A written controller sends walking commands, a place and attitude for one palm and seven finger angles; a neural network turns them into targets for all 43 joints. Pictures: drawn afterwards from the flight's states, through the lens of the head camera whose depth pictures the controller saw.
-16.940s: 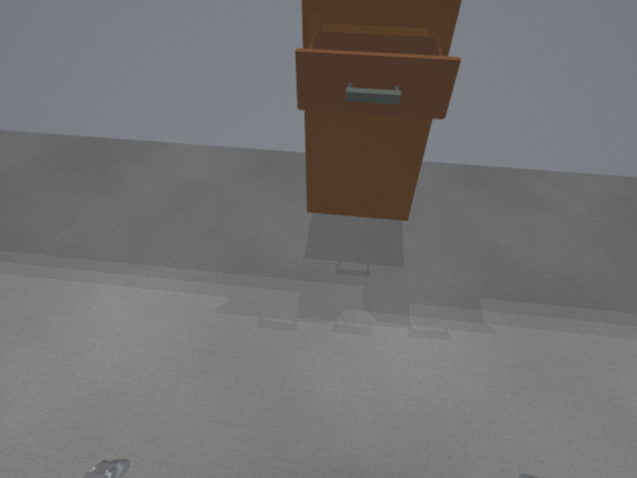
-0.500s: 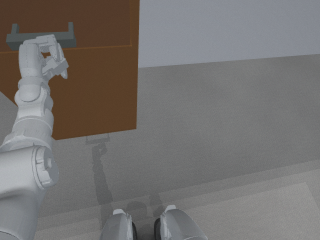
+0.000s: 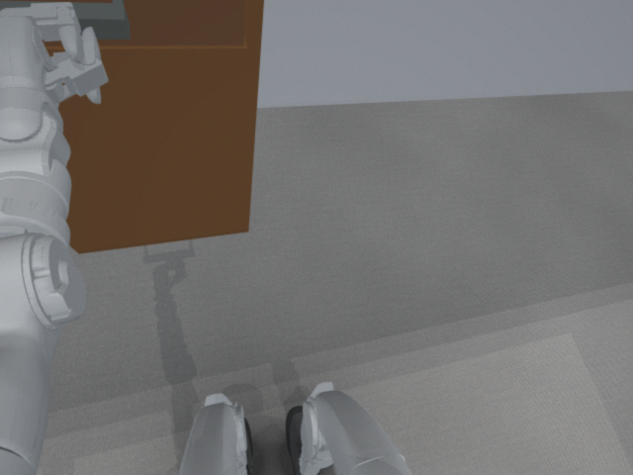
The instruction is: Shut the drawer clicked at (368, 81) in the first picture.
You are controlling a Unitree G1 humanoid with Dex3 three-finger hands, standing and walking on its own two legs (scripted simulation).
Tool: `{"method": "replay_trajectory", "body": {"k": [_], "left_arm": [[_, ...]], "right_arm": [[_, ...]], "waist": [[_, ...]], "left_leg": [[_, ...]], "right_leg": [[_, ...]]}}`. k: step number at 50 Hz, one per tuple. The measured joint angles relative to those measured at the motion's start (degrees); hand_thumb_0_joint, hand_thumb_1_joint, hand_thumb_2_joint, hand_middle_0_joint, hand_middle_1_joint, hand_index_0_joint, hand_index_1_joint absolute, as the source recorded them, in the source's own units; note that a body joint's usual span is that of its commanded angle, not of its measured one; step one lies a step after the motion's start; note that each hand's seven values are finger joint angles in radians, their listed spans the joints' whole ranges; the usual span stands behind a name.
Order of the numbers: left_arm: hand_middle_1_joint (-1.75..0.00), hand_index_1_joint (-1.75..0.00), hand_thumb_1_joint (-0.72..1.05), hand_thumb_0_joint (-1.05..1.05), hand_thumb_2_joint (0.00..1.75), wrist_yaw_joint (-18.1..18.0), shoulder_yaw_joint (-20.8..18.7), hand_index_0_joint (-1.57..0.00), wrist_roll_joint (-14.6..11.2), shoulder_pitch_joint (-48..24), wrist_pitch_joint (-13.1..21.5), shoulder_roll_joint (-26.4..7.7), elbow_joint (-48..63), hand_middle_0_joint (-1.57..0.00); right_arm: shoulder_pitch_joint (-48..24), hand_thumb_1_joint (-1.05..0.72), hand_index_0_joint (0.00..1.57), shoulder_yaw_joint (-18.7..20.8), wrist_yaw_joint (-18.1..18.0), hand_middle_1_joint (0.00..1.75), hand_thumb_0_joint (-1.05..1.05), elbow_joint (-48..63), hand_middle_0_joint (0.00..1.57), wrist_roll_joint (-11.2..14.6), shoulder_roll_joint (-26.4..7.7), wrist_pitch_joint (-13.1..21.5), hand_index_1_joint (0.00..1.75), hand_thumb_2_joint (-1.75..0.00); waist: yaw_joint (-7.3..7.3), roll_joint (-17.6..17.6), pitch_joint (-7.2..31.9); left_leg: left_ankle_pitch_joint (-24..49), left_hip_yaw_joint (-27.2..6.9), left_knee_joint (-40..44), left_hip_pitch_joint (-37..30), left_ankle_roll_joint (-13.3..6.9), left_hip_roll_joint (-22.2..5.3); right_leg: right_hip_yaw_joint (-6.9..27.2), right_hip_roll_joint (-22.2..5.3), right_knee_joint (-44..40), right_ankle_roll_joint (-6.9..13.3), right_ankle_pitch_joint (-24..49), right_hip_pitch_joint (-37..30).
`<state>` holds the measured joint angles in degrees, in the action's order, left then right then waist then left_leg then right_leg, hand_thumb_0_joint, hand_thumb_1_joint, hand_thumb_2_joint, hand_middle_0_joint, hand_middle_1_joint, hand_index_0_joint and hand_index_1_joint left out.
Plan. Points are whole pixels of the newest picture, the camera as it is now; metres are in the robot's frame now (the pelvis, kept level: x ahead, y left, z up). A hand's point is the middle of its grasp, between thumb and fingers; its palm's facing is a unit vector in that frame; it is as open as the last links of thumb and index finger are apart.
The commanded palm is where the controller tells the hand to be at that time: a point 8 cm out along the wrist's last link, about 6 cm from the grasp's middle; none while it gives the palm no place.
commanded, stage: pull the fist back off the drawer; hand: left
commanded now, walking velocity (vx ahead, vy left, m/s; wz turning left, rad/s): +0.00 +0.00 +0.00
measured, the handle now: (56, 6) +0.65 +0.21 +0.09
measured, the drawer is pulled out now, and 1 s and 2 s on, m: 0.00 0.00 0.00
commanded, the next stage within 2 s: draw the hand back to the body in 0.62 s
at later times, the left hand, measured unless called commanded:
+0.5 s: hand (96, 67) +0.57 +0.17 +0.08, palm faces +0.08 -1.00 +0.00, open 2.8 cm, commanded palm +0.54 +0.20 +0.09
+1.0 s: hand (53, 108) +0.49 +0.19 +0.12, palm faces +0.09 -1.00 -0.02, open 3.3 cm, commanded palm +0.45 +0.23 +0.14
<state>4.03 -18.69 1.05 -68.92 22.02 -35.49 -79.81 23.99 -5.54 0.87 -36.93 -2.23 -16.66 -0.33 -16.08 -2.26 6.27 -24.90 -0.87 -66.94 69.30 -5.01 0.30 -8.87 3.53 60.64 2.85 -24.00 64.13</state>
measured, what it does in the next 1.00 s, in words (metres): rises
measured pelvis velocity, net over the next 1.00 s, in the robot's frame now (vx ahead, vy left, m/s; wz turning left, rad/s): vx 0.08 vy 0.00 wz -0.02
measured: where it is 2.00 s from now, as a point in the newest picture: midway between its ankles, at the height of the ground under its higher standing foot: (272, 472)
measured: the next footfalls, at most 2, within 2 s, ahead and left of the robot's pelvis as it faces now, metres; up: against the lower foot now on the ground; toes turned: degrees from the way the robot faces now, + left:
none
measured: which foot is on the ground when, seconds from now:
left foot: down 0.00-1.00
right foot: down 0.00-1.00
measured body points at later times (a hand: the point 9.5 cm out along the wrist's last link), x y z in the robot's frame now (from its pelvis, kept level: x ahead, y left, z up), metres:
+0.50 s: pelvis +0.01 +0.01 +0.01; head +0.17 +0.05 +0.43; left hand +0.56 +0.23 +0.08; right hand -0.03 -0.25 -0.08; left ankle +0.05 +0.06 -0.64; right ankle +0.04 -0.10 -0.64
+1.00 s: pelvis +0.08 +0.00 +0.06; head +0.16 +0.01 +0.50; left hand +0.47 +0.24 +0.12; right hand +0.14 -0.25 -0.06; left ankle +0.05 +0.06 -0.64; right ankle +0.04 -0.10 -0.64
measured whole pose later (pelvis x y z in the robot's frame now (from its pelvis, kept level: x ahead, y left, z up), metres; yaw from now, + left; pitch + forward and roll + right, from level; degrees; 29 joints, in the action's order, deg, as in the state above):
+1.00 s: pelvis +0.08 +0.00 +0.06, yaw -1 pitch +18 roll -3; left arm 5.6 -14.9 -11.1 -21.0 16.7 -17.3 -33.5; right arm 21.6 -1.4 2.4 -31.3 2.8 -14.8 -5.0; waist -4.3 -2.6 9.0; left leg -26.4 2.8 -49.7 41.0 -4.8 0.9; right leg -2.6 4.4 45.5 1.8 -24.5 38.4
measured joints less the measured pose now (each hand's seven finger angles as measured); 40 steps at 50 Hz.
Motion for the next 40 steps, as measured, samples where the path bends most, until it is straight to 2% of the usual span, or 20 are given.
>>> {"method": "replay_trajectory", "body": {"k": [8, 16, 27, 32, 37, 40], "left_arm": [[-1.60, -1.60, 0.60, -0.07, 0.94, -0.08, -0.78, -1.43, 0.81, -1.33, -0.99, -0.93, -0.45, -1.40], [-1.60, -1.60, 0.63, -0.05, 0.91, -0.36, -1.32, -1.41, 0.10, 0.75, -0.95, 0.96, 2.38, -1.40], [-1.60, -1.60, 0.78, -0.03, 0.89, -1.59, -2.43, -1.40, -2.67, 10.97, -0.90, 6.98, 10.54, -1.40], [-1.60, -1.60, 0.85, 0.00, 0.89, -2.31, -1.95, -1.40, -3.50, 16.16, 0.58, 10.08, 14.12, -1.40], [-1.60, -1.60, 0.88, 0.01, 0.90, -2.13, -2.00, -1.40, -4.26, 19.19, 2.29, 11.33, 16.21, -1.40], [-1.60, -1.60, 0.89, 0.02, 0.90, -1.02, -1.46, -1.40, -5.04, 23.16, 1.93, 12.11, 21.14, -1.40]], "right_arm": [[1.60, -0.90, 0.20, -0.19, 0.50, 0.30, 0.00, 0.13, 0.20, -0.42, -0.21, 0.94, 0.30, -0.89], [2.58, -0.90, 0.20, 0.32, 1.52, 0.30, 0.00, 0.05, 0.20, -0.57, 0.01, 0.35, 0.30, -0.89], [1.92, -0.90, 0.20, 1.89, 2.48, 0.30, 0.00, 1.67, 0.20, 0.03, 0.24, -1.80, 0.30, -0.89], [0.92, -0.90, 0.20, 2.64, 2.86, 0.30, 0.00, 2.13, 0.20, 0.33, 0.59, -3.01, 0.30, -0.89], [-0.65, -0.90, 0.20, 3.22, 2.89, 0.30, 0.00, 2.34, 0.20, 0.70, 1.19, -4.22, 0.30, -0.89], [-1.37, -0.90, 0.20, 3.83, 2.94, 0.30, 0.00, 3.03, 0.20, 1.24, 1.35, -5.35, 0.30, -0.89]], "waist": [[-0.51, -0.38, -0.23], [0.32, -0.54, -0.15], [2.90, -0.70, 0.83], [4.50, -0.58, 1.17], [5.56, 0.07, 1.55], [6.48, -0.06, 1.57]], "left_leg": [[0.45, 0.39, -0.44, 1.08, -0.45, -0.01], [0.17, 1.04, -0.14, 0.36, -0.78, 0.01], [-1.24, 2.71, 2.98, -5.51, -0.96, -0.27], [-2.24, 3.16, 4.56, -9.05, -0.83, -0.24], [-3.14, 3.31, 5.66, -11.67, -0.53, -0.17], [-3.36, 3.43, 6.80, -13.51, -0.28, -0.23]], "right_leg": [[0.31, -0.09, 0.40, -0.38, 0.58, 1.12], [1.01, -0.11, 0.26, -0.79, 0.46, 0.63], [3.14, 0.40, -2.35, -1.16, -0.49, -4.36], [3.85, 0.55, -3.66, -1.15, -1.44, -7.59], [4.20, 0.63, -4.45, -0.94, -2.43, -9.97], [4.49, 0.79, -5.58, -0.84, -2.61, -11.73]]}}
